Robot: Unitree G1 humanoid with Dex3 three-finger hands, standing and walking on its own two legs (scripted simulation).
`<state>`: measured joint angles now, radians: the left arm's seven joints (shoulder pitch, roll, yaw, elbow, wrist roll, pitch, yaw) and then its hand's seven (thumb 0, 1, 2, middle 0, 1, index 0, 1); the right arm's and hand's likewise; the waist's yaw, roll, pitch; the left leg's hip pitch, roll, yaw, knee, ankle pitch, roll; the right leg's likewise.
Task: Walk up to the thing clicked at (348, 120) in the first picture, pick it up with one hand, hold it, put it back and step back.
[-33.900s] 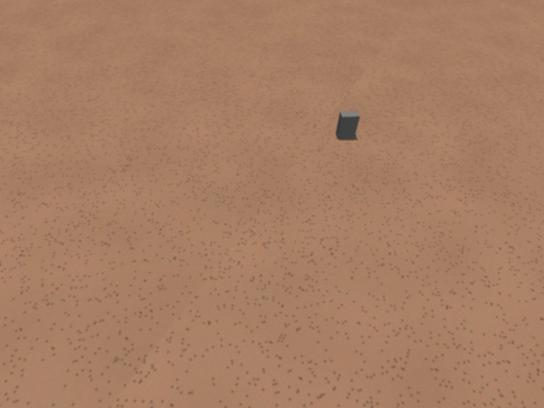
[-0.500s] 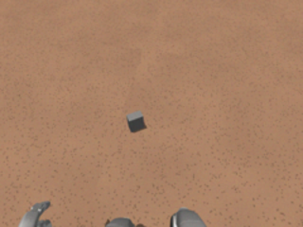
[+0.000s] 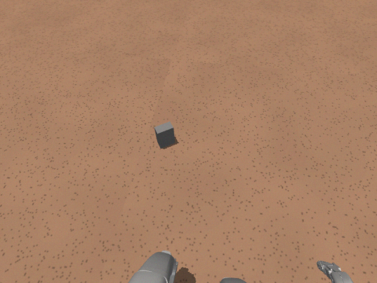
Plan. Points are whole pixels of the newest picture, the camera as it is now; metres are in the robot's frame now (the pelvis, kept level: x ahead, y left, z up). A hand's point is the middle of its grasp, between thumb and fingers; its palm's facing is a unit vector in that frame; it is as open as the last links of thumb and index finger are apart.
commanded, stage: step back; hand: left
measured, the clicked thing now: (165, 135) +0.95 +0.20 -0.68
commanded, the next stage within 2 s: stand in 1.08 s
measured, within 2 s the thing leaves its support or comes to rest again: neither
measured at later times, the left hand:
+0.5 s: hand out of the picture -0.05 +0.27 -0.14, palm faces +0.08 -0.93 -0.36, open 7.4 cm
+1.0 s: hand out of the picture +0.05 +0.30 -0.14, palm faces +0.04 -0.93 -0.38, open 7.4 cm
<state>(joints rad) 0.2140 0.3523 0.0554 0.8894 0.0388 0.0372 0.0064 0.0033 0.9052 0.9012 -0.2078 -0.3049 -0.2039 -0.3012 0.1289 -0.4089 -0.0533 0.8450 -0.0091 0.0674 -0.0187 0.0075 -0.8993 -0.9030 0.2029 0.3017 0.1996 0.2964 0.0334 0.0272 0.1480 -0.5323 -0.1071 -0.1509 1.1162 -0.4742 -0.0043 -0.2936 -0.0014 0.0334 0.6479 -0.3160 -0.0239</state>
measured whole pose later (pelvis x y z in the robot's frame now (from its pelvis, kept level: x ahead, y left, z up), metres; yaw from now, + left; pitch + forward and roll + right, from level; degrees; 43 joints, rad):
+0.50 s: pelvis -0.07 +0.00 +0.00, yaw +3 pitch -3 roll -1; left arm 0.25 0.36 0.06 1.01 0.04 -0.02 -0.02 0.00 0.91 0.90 -0.20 -0.30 -0.20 -0.30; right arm 0.19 -0.36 -0.05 0.98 -0.04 0.02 0.02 0.01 -0.90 -0.90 0.20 0.30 0.20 0.30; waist 0.02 0.03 0.05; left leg -0.30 0.00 -0.07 0.77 -0.47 0.01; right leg -0.24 0.03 0.00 0.55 -0.27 -0.03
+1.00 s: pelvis -0.02 +0.03 +0.00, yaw +2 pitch -2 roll +0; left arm 0.15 0.37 0.03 1.03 0.01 -0.03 0.00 0.00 0.91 0.90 -0.20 -0.30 -0.20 -0.30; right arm 0.14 -0.34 -0.04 1.03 -0.02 -0.01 0.00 0.01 -0.90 -0.90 0.20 0.30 0.20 0.30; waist 0.00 0.01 0.07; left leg -0.21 0.02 0.02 0.58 -0.34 0.00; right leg -0.23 -0.01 0.01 0.57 -0.31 0.01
